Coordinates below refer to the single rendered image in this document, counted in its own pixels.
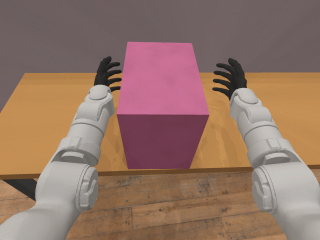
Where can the left robot upper arm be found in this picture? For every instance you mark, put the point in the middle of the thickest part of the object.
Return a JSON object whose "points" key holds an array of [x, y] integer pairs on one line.
{"points": [[64, 191]]}

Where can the carton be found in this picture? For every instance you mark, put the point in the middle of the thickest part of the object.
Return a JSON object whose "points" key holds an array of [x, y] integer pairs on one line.
{"points": [[162, 109]]}

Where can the right robot hand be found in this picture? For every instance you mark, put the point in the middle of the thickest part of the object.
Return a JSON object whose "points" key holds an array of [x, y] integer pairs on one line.
{"points": [[236, 78]]}

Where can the table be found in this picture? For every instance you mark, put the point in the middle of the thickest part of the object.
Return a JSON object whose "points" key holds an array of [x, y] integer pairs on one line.
{"points": [[40, 111]]}

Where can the right robot upper arm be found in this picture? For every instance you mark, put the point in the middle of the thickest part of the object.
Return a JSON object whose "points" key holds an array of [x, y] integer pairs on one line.
{"points": [[290, 193]]}

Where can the left robot hand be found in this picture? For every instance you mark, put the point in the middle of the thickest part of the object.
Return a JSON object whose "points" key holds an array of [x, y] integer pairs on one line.
{"points": [[103, 74]]}

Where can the left robot forearm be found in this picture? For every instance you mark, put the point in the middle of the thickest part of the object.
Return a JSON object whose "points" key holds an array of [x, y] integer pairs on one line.
{"points": [[83, 141]]}

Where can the right robot forearm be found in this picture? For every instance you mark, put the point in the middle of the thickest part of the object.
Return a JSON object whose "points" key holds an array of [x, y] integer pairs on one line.
{"points": [[261, 135]]}

